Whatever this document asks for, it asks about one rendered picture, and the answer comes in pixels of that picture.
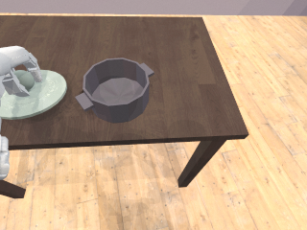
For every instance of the table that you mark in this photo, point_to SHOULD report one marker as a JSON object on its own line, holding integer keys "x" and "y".
{"x": 190, "y": 99}

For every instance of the knob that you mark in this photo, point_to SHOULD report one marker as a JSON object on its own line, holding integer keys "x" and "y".
{"x": 25, "y": 79}

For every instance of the robot left hand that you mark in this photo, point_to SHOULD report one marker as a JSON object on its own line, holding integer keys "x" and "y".
{"x": 17, "y": 56}

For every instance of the left robot upper arm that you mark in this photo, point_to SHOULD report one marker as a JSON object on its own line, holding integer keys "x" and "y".
{"x": 4, "y": 157}

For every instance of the robot left forearm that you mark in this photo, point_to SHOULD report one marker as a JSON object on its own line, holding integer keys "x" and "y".
{"x": 5, "y": 68}

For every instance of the pot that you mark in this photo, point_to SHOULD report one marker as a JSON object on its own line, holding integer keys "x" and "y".
{"x": 116, "y": 89}

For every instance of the lid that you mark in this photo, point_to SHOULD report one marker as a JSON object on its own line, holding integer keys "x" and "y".
{"x": 43, "y": 96}

